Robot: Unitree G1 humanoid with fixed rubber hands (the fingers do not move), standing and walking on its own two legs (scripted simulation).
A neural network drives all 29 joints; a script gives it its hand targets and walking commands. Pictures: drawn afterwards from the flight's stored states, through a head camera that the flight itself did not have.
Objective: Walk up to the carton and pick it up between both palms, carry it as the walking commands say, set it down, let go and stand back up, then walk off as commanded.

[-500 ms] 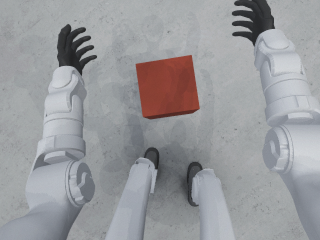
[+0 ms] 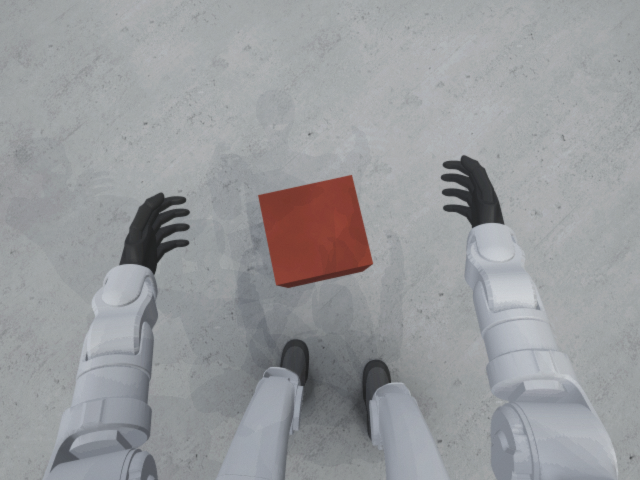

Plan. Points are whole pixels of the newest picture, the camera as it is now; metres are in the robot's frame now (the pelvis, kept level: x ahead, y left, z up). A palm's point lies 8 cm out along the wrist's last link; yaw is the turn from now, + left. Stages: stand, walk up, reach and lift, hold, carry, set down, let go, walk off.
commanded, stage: let go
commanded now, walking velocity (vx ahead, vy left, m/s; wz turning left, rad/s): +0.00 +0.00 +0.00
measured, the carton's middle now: (316, 237) +0.46 +0.07 -0.59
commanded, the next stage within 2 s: stand in 1.02 s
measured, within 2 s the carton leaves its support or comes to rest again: neither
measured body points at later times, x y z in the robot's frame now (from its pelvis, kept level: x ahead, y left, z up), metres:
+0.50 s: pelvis +0.05 -0.01 +0.06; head +0.12 +0.00 +0.50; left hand +0.21 +0.23 -0.02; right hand +0.28 -0.22 -0.03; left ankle +0.05 +0.11 -0.68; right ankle +0.02 -0.12 -0.68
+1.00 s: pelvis +0.05 -0.01 +0.06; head +0.05 -0.01 +0.51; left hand +0.22 +0.23 -0.01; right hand +0.23 -0.24 -0.01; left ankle +0.05 +0.11 -0.68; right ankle +0.02 -0.12 -0.68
